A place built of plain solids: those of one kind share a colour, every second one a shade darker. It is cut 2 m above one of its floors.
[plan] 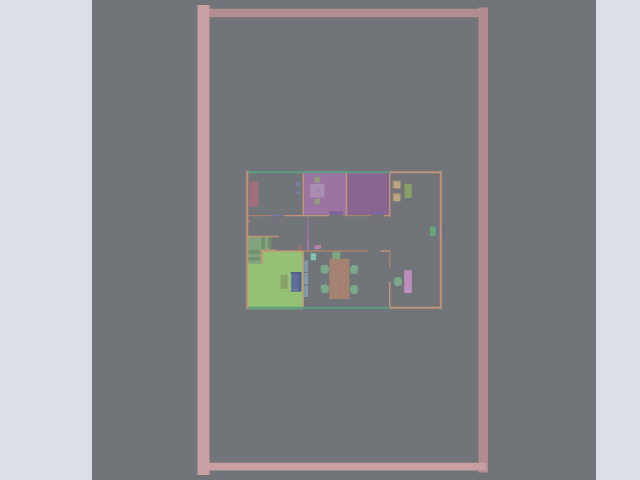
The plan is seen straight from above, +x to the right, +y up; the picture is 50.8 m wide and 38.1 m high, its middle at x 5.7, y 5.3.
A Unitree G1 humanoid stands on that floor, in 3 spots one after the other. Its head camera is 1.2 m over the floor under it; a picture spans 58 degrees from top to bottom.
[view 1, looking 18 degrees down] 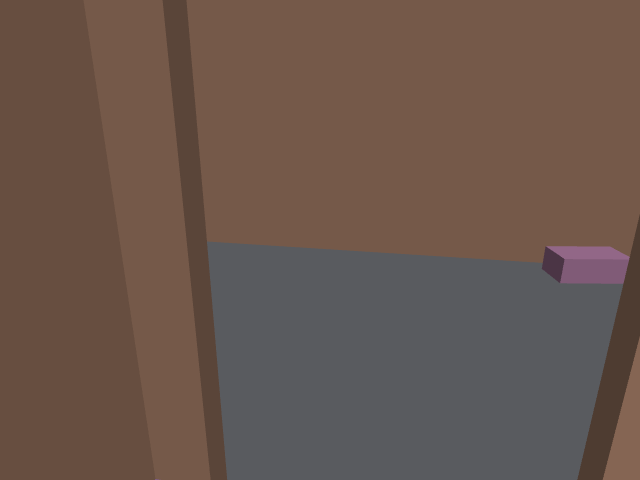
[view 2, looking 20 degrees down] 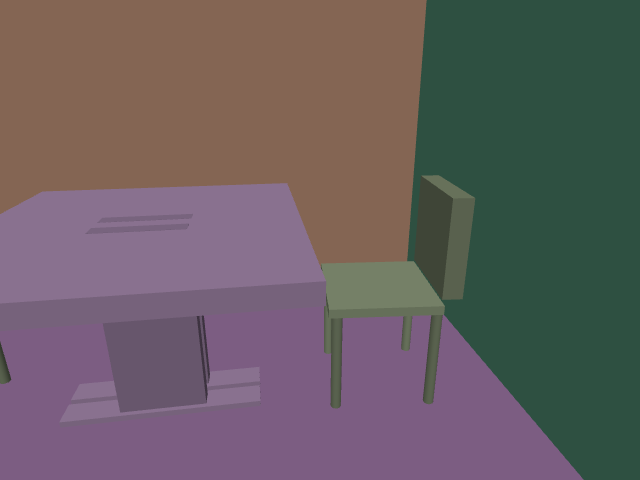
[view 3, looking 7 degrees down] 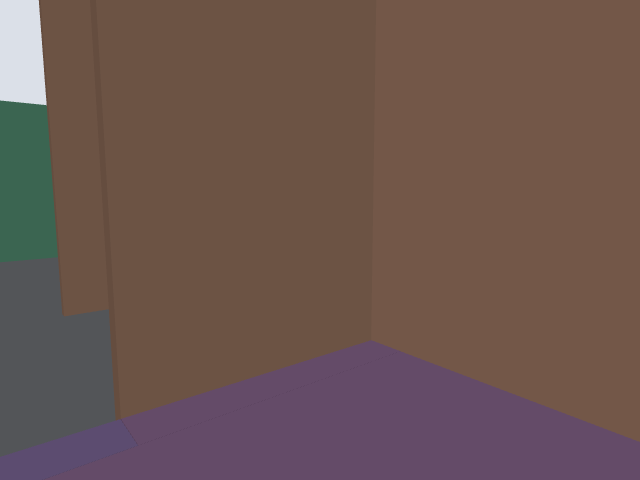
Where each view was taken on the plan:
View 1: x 6.99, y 8.29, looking -79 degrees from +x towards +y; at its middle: wall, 4.08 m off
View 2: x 6.99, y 9.60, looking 171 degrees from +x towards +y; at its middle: wall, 2.76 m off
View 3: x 10.25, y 9.60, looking -129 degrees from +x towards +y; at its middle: wall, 2.99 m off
